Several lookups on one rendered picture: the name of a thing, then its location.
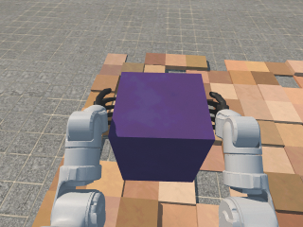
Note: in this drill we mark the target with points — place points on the left robot upper arm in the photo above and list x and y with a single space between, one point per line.
79 208

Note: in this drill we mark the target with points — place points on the right robot hand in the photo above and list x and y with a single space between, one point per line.
220 105

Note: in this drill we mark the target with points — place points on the right robot upper arm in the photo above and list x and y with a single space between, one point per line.
246 212

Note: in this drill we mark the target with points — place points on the robot right forearm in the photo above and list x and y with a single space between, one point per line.
242 148

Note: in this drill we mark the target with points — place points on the left robot hand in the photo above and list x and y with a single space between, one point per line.
100 100

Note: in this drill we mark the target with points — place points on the carton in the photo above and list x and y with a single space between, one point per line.
161 128

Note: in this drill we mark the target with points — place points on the robot left forearm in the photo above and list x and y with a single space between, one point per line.
83 139

